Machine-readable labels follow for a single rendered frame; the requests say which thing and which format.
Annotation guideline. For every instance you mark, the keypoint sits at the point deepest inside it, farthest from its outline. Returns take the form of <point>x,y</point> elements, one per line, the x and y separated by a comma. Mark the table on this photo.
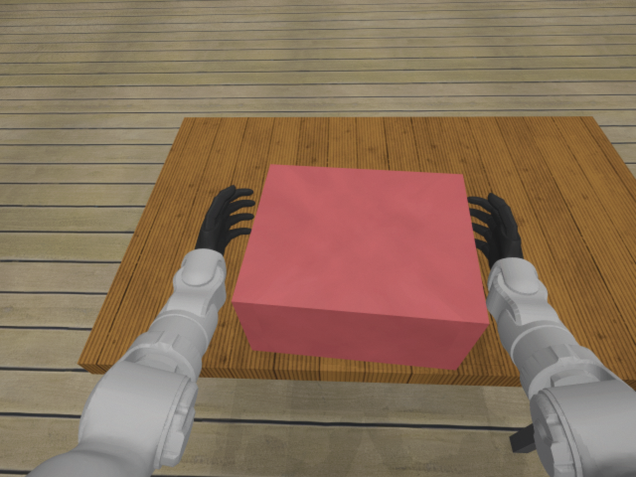
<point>571,195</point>

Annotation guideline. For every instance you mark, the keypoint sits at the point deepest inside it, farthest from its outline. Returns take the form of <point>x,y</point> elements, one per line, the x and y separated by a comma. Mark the left robot upper arm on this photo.
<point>140,420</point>

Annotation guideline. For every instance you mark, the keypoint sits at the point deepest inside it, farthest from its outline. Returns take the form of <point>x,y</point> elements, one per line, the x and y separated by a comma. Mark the robot right hand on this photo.
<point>503,239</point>

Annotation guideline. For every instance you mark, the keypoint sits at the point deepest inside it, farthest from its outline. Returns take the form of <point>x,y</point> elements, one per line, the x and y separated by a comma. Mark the right robot forearm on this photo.
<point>541,347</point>

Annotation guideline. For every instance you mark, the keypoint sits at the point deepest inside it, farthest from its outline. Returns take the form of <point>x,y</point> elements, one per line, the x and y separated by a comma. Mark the robot left hand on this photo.
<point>215,230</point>

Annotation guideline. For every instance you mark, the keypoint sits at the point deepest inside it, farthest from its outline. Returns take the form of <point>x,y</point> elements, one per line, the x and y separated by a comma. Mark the carton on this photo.
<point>365,265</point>

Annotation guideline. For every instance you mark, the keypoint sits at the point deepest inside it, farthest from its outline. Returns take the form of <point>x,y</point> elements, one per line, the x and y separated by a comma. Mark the right robot upper arm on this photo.
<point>586,430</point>

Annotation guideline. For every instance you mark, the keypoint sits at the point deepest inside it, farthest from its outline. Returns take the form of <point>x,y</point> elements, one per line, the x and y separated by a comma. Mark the left robot forearm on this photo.
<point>181,333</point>

